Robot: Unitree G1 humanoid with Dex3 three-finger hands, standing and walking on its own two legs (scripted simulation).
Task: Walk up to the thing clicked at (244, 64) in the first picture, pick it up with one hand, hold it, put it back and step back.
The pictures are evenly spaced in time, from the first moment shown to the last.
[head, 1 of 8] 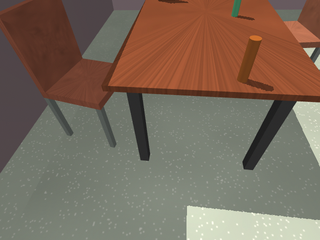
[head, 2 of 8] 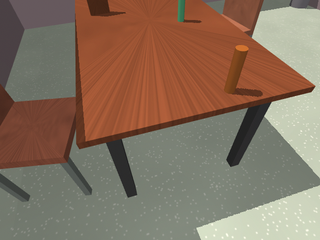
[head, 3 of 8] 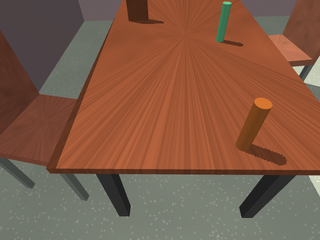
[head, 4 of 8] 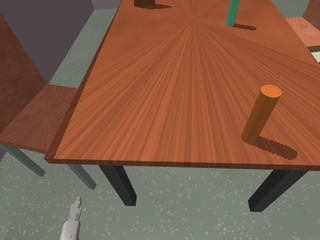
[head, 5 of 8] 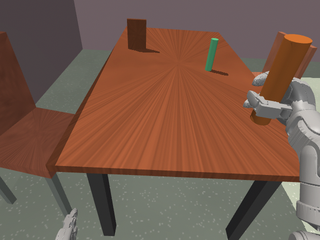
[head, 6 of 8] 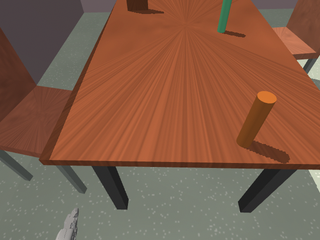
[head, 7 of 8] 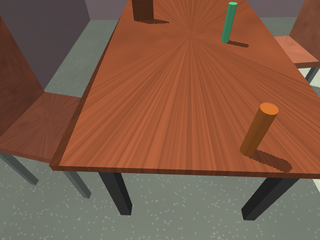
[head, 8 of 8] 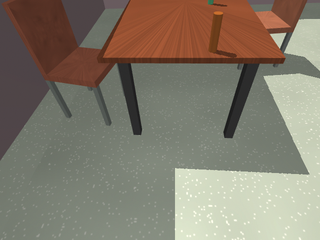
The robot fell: no
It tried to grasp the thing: yes
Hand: right
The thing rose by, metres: 0.24
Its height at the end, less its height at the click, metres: +0.00
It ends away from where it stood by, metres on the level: 0.01
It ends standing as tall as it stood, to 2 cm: yes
